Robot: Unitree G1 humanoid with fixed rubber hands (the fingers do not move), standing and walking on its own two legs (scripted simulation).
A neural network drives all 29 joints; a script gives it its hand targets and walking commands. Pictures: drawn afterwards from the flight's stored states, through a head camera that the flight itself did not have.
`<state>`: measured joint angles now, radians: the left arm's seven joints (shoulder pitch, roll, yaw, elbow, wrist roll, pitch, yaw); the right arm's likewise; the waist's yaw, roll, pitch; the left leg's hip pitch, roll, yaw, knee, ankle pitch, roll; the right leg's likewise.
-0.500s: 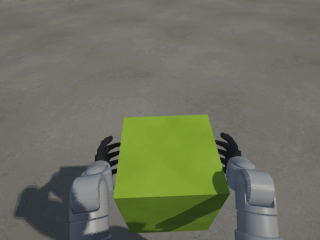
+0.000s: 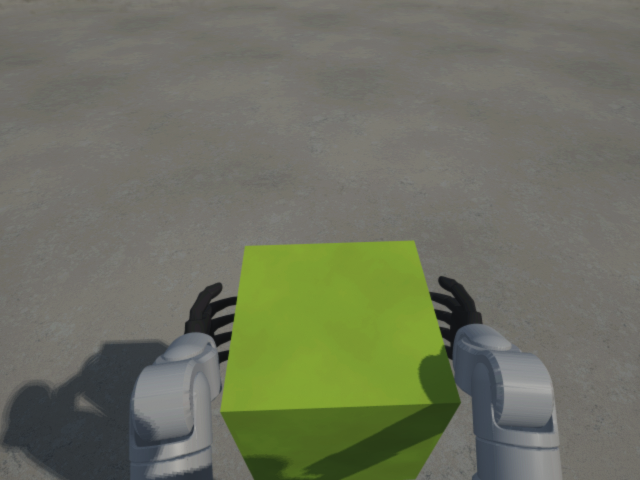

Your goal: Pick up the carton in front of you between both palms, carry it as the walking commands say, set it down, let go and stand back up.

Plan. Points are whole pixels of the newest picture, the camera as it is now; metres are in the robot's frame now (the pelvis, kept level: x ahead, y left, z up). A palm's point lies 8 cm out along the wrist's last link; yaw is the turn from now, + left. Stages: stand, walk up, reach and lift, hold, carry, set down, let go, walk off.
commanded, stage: carry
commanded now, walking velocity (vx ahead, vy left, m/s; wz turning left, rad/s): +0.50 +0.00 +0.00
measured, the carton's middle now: (333, 366) +0.27 +0.00 +0.03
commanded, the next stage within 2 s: none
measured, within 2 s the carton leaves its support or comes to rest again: neither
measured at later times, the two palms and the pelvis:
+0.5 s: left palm (255, 186) +0.56 +0.12 +0.11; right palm (427, 187) +0.57 -0.17 +0.10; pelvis +0.31 -0.03 +0.00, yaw +2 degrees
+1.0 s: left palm (258, 118) +0.90 +0.16 +0.08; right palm (382, 116) +0.89 -0.14 +0.09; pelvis +0.63 +0.01 +0.00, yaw +0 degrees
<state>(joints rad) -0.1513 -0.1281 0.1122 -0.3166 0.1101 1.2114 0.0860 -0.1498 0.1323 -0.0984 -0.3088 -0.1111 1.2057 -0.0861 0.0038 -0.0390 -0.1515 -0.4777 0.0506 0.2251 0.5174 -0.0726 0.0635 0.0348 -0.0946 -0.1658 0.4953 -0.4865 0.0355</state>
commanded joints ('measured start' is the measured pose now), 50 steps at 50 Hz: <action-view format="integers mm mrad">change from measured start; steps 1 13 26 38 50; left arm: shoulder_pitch -459 -375 -377 -400 -435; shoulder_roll -832 -941 -836 -874 -848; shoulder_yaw -713 -754 -676 -711 -720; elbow -46 -74 -23 -117 -89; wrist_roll -395 -376 -390 -425 -393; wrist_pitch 23 -59 15 -10 16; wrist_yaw -257 -238 -258 -275 -265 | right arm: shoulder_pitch -379 -383 -461 -398 -371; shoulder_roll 846 913 820 899 882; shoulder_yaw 665 720 713 725 685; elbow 38 -90 -94 -115 -14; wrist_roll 375 426 396 371 384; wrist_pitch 6 -48 34 -14 1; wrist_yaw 254 279 247 222 261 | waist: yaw -31 -16 17 12 -30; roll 407 176 -251 -83 377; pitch -262 -127 -214 -95 -266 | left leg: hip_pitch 758 483 -218 -185 771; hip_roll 378 219 2 60 384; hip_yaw -749 -167 -184 -84 -764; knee -301 -376 715 188 -313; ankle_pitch -172 -3 -408 -29 -132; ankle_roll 169 63 -71 -87 173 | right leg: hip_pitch -668 -646 197 46 -645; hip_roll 121 -20 -349 -174 116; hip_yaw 17 37 608 82 42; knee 664 212 -278 -344 712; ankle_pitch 41 356 296 506 22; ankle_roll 2 -10 -240 -161 4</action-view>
